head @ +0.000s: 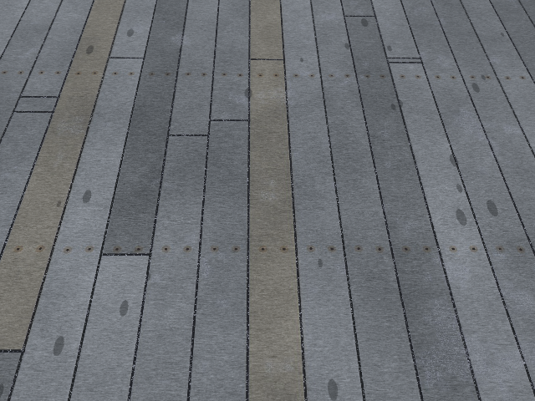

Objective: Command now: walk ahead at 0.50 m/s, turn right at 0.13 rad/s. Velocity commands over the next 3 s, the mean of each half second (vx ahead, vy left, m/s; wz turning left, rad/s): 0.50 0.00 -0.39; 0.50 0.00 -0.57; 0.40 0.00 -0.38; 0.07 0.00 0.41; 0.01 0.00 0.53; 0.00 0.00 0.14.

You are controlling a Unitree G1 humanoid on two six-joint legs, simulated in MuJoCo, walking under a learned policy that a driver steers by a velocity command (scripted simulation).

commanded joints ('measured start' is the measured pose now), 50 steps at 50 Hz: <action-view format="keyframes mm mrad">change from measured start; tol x32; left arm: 1 -78 122 27 -99 -8 -34 6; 19 -355 23 14 -255 8 15 -57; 24 92 222 111 -184 6 35 -34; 50 90 132 43 -276 -15 19 20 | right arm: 1 141 -108 -29 -1 -11 -5 -8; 42 -155 -110 -22 -161 1 -24 -18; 50 238 -193 -66 -97 -4 -30 -16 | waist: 1 -83 64 -94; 22 4 114 -53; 25 35 -269 -314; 50 -93 244 -252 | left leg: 1 439 296 -397 -316 -88 166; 17 515 272 93 -396 319 100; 22 583 285 156 -62 940 54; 24 260 204 177 443 609 -16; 25 -217 -43 90 842 -347 -85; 26 -336 -25 -151 919 -411 -55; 40 -45 23 -94 26 232 -121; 47 320 79 -162 -97 62 0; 50 715 410 -815 -260 -466 172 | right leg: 1 -468 -103 51 175 105 -26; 18 -498 -87 -62 -429 465 -29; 23 -17 67 -164 -501 326 -142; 26 691 -344 773 -755 173 -421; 33 69 -163 280 -838 572 -293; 45 97 -137 365 -658 335 -164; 50 -556 18 158 241 -96 0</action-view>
